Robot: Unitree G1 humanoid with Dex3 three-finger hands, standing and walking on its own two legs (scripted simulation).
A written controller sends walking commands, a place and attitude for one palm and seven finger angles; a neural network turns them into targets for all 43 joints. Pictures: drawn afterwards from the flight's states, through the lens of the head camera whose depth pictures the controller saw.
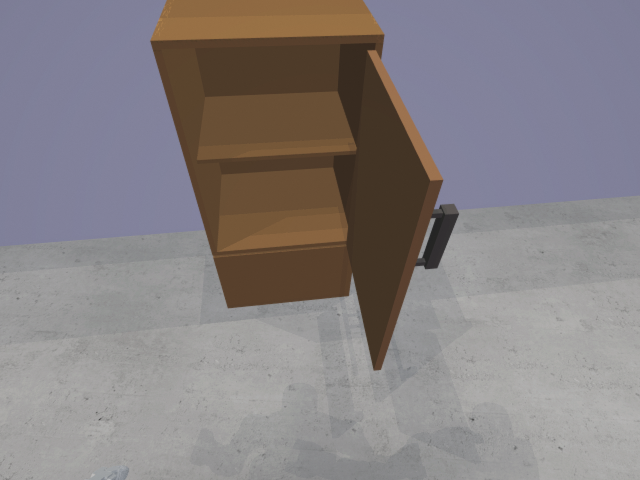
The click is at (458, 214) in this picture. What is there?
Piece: cupboard door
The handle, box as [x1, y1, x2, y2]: [415, 204, 458, 268]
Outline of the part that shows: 454,204 443,204 440,205 438,209 433,210 431,217 436,218 423,256 417,259 415,265 423,265 425,268 437,267 458,215 458,212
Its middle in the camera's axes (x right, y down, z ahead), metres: +0.18 +0.00 +0.66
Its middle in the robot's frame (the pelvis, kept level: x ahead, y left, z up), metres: +0.50 -0.15 -0.01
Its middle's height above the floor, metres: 0.76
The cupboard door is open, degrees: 89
